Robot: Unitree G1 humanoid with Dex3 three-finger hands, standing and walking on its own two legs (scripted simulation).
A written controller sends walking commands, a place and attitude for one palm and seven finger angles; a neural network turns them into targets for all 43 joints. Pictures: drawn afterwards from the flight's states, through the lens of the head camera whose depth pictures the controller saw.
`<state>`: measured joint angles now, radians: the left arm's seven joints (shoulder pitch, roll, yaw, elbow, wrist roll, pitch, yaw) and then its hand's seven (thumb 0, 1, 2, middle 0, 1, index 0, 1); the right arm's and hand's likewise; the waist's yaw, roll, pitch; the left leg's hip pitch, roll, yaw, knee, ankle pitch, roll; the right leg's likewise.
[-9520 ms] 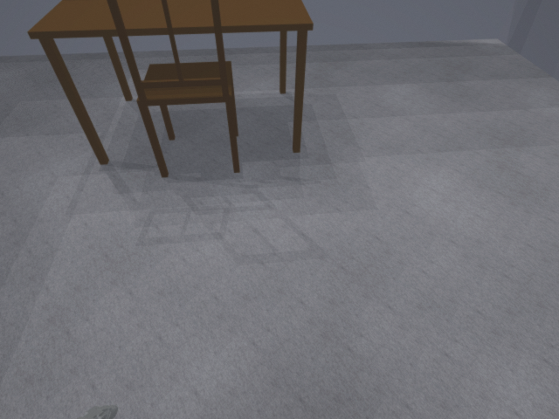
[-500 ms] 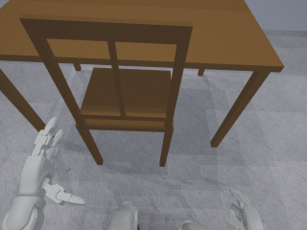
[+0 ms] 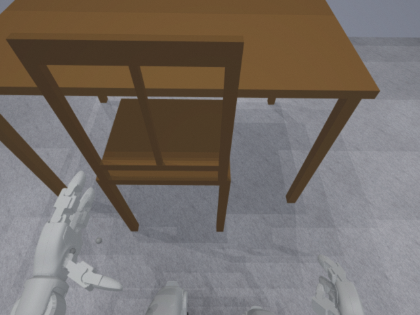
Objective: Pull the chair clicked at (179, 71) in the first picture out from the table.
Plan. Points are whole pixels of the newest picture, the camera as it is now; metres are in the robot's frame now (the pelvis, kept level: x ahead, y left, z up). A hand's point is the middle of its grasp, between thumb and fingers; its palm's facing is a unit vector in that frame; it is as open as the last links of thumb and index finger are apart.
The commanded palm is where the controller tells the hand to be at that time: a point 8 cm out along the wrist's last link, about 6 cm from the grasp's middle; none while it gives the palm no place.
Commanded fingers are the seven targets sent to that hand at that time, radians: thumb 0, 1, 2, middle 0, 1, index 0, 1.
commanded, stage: aim the fingers beside a spindle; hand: left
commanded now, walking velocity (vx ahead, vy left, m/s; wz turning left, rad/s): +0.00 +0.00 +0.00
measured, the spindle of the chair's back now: (149, 123) +0.53 +0.17 +0.02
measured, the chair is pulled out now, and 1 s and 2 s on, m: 0.00 0.00 0.00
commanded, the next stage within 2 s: none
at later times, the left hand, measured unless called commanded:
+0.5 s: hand (115, 224) +0.27 +0.19 +0.03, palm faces +0.03 -1.00 -0.04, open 16.9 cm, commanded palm +0.25 +0.24 +0.03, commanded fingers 0.00 -0.50 0.30 -0.06 -0.08 -0.06 -0.08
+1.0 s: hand (131, 198) +0.33 +0.18 +0.01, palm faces +0.03 -1.00 -0.02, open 16.9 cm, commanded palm +0.31 +0.22 +0.01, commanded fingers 0.00 -0.50 0.30 -0.06 -0.08 -0.06 -0.08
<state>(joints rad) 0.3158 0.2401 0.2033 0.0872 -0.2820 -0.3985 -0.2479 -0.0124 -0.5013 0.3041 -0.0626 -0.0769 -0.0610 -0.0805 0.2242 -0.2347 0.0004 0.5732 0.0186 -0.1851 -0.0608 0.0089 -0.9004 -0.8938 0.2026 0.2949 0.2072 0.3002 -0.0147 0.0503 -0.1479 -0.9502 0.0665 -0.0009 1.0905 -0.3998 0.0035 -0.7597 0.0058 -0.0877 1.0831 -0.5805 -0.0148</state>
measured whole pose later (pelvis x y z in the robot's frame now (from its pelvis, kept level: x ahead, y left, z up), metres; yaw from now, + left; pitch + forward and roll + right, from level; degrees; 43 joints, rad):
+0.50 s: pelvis +0.00 +0.00 -0.01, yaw +0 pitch +17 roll -2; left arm 0.16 0.22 0.18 0.21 -0.25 -0.43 -0.21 -0.01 -0.50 0.30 -0.06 -0.08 -0.06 -0.08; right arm 0.22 -0.25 0.00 0.58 0.01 -0.15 -0.04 0.01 -0.90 -0.89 0.20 0.29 0.21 0.30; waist -0.03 0.05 -0.16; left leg -1.02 0.07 0.00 1.15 -0.42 0.00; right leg -0.84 0.00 -0.08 1.15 -0.61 -0.01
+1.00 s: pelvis -0.01 +0.01 -0.02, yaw -1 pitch +20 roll -3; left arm -0.09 0.22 0.18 0.38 -0.20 -0.44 -0.12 -0.01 -0.50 0.30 -0.06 -0.08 -0.06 -0.08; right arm 0.24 -0.24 0.00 0.59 -0.01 -0.09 -0.02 0.01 -0.90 -0.89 0.20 0.29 0.21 0.30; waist -0.04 0.04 -0.16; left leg -1.12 0.07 0.02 1.20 -0.43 0.02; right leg -0.94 0.01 -0.06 1.20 -0.61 0.00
